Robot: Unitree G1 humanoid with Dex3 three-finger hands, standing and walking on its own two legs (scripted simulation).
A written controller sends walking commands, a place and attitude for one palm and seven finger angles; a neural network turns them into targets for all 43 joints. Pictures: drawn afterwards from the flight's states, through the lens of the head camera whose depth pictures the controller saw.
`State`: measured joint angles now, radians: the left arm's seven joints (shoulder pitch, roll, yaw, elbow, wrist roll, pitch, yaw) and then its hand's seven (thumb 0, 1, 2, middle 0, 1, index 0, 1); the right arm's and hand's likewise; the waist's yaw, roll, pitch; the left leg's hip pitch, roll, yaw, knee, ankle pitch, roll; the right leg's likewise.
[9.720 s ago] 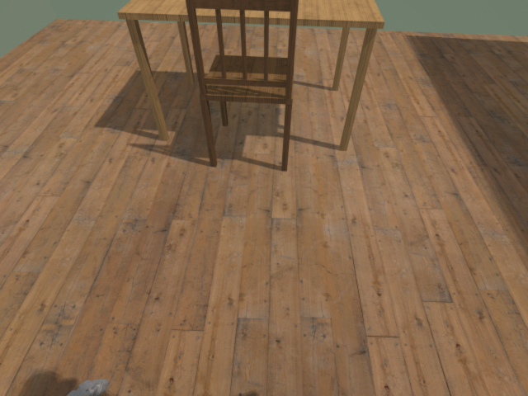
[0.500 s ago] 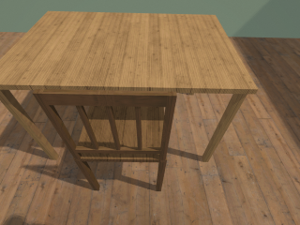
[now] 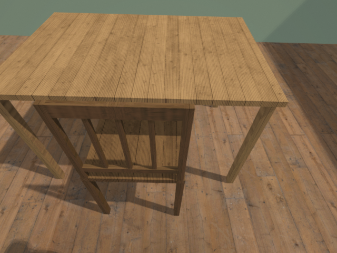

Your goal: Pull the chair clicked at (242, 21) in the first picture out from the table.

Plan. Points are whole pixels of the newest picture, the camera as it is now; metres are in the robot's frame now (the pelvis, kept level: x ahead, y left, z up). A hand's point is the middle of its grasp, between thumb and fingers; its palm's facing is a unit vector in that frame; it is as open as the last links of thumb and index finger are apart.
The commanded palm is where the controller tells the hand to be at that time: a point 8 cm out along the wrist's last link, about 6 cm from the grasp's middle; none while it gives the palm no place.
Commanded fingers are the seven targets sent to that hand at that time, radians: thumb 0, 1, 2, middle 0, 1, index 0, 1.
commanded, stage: raise the hand toward the chair's back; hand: left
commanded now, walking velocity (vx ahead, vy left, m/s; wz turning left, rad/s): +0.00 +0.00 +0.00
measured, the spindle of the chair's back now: (125, 146) +0.45 +0.17 -0.09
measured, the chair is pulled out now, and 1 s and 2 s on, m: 0.00 0.00 0.00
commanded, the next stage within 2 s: none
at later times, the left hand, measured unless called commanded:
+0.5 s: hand out of the picture +0.13 +0.17 -0.08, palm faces +0.11 -0.99 -0.03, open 10.0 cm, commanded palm +0.12 +0.22 -0.06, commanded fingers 0.00 0.27 0.63 -0.14 -0.20 -0.14 -0.20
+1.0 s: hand (92, 235) +0.17 +0.19 -0.06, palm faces +0.03 -1.00 -0.04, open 14.4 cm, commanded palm +0.14 +0.25 -0.05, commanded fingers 0.00 -0.31 0.38 -0.08 -0.11 -0.08 -0.11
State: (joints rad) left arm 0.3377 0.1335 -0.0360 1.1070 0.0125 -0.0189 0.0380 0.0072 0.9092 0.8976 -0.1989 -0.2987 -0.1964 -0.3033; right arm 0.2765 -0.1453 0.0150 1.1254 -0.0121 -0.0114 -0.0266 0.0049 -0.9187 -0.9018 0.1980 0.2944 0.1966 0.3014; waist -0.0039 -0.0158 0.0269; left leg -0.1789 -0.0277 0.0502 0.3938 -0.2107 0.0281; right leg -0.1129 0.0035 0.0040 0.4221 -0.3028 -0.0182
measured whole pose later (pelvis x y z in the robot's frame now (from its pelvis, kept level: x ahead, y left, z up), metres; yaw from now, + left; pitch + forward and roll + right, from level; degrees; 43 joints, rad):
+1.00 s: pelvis -0.05 +0.00 -0.10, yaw +1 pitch +17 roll -3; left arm 0.40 0.23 0.16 -0.05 -0.27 -0.41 -0.23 0.01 -0.09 0.47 -0.10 -0.14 -0.10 -0.15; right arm 0.22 -0.25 -0.03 0.58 0.00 -0.22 -0.05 0.01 -0.90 -0.90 0.20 0.30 0.20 0.30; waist -0.01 0.03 -0.12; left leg -1.03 0.01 -0.01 1.20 -0.48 0.03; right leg -0.91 0.03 -0.07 1.18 -0.58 -0.03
